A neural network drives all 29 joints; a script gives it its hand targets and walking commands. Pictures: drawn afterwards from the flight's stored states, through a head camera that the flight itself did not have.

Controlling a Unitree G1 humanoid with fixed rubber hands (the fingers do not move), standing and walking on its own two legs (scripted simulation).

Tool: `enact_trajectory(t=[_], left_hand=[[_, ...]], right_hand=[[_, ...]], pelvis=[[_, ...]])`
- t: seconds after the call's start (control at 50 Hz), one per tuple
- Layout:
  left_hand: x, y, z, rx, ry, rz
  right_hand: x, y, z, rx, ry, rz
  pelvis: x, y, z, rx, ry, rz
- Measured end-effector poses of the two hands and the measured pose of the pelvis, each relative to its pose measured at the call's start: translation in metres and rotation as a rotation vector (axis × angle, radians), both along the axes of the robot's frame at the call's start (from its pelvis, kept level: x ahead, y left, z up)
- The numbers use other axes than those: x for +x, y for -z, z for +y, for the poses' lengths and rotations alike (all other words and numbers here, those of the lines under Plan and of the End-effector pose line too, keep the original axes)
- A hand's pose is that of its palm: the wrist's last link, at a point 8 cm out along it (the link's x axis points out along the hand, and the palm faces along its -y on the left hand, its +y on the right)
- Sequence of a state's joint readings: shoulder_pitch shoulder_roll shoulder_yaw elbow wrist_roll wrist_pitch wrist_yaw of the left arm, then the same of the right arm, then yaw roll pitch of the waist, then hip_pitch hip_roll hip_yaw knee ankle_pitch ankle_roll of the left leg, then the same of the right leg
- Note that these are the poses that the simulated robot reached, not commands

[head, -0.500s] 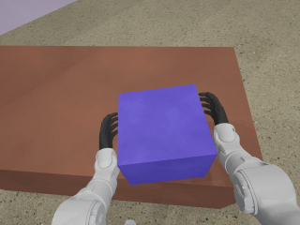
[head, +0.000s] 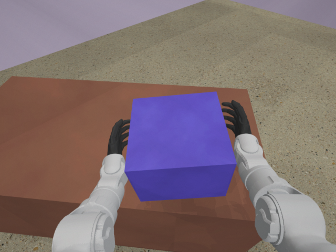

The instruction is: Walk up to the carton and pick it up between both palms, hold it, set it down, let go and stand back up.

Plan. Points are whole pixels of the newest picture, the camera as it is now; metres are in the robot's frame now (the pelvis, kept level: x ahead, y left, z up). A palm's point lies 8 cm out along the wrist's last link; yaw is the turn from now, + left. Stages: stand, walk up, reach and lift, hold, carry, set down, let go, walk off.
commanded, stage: reach and lift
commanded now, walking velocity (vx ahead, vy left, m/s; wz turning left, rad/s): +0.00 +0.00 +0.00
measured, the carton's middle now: (178, 146) +0.41 +0.02 +0.02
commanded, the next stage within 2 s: none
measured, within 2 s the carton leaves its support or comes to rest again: neither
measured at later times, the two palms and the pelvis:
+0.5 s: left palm (112, 132) +0.39 +0.19 +0.09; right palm (242, 121) +0.42 -0.13 +0.12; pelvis +0.03 +0.02 +0.02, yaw +0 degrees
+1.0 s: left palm (101, 126) +0.36 +0.19 +0.14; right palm (250, 123) +0.38 -0.13 +0.15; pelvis +0.02 +0.01 +0.02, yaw +1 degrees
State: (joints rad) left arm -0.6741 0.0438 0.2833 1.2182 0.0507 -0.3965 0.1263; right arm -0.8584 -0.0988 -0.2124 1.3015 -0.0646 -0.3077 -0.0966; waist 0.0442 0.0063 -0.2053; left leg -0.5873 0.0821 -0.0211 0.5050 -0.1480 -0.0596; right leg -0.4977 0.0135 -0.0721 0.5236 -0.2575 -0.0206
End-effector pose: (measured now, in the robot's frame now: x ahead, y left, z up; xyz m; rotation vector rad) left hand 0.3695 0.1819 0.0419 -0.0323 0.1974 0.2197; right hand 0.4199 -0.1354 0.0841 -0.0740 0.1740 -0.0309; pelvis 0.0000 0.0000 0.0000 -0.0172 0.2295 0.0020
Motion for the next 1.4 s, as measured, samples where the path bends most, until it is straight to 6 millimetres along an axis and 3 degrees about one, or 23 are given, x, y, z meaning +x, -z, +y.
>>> enact_trajectory(t=[0.28,0.56,0.7,0.84,0.94,1.12,1.4], left_hand=[[0.008,-0.002,0.011,0.02,0.034,0.001],[0.026,-0.055,0.004,0.023,0.057,-0.03],[0.02,-0.073,-0.005,0.039,0.079,-0.03],[0.0,-0.077,-0.002,0.059,0.097,0.004],[-0.009,-0.09,0.006,0.073,0.092,-0.012],[-0.001,-0.113,0.015,0.06,0.122,-0.027],[0.006,-0.116,0.004,0.057,0.16,-0.023]], right_hand=[[-0.004,0.007,0.009,0.013,0.032,-0.001],[0.005,-0.045,0.0,0.035,0.065,-0.03],[-0.006,-0.059,-0.01,0.043,0.082,-0.035],[-0.03,-0.05,-0.009,0.056,0.091,-0.007],[-0.037,-0.058,0.0,0.071,0.086,-0.026],[-0.038,-0.083,0.008,0.041,0.112,-0.042],[-0.044,-0.084,-0.004,0.048,0.153,-0.046]], pelvis=[[0.015,-0.011,0.016,-0.012,-0.006,-0.009],[0.031,-0.017,0.02,-0.003,-0.006,-0.112],[0.034,-0.018,0.013,0.004,-0.009,-0.186],[0.03,-0.018,0.009,0.014,-0.012,-0.246],[0.023,-0.018,0.011,0.014,-0.021,-0.255],[0.01,-0.019,0.018,0.015,-0.02,-0.266],[0.005,-0.019,0.028,0.006,0.012,-0.261]])
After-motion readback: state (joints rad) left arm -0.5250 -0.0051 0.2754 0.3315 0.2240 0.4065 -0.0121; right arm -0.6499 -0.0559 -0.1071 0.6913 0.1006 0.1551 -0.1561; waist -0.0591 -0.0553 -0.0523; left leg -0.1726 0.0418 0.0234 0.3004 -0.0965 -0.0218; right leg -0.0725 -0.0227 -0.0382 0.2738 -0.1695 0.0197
